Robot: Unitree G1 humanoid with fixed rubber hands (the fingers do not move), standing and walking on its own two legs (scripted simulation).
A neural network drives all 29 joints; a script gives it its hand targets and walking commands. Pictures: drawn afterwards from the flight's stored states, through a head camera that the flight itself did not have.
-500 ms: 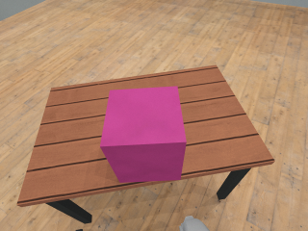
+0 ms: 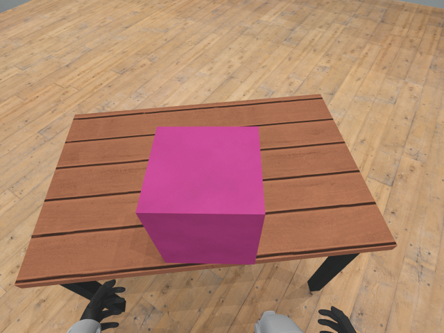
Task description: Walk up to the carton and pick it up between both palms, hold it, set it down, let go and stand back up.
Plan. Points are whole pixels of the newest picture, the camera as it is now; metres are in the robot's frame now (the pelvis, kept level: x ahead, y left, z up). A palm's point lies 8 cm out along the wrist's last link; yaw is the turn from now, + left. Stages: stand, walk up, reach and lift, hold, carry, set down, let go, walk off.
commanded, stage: reach and lift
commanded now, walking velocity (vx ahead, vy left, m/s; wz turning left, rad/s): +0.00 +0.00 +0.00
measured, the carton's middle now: (208, 199) +0.40 +0.04 -0.05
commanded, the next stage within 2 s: none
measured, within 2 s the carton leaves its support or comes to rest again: neither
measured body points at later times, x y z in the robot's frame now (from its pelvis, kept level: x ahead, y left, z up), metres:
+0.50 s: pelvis +0.03 +0.00 +0.03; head +0.04 +0.01 +0.48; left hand +0.20 +0.24 -0.06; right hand +0.17 -0.19 -0.06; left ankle -0.01 +0.13 -0.70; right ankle +0.08 -0.11 -0.70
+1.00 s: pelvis +0.03 +0.03 +0.03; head +0.01 +0.04 +0.48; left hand +0.18 +0.25 -0.03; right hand +0.20 -0.17 -0.04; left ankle -0.01 +0.13 -0.70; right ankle +0.08 -0.11 -0.70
